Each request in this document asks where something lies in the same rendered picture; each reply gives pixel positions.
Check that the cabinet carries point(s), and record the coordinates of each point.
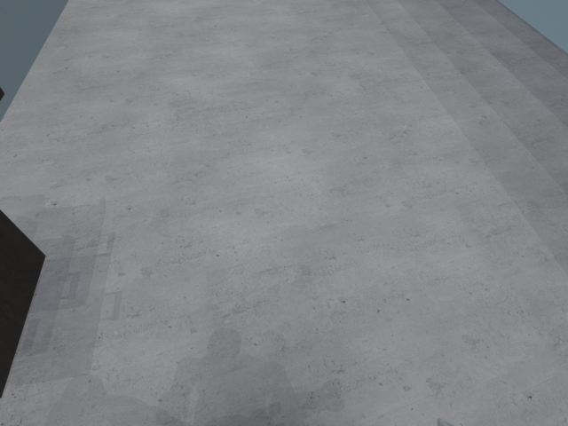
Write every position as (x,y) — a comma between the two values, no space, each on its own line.
(21,262)

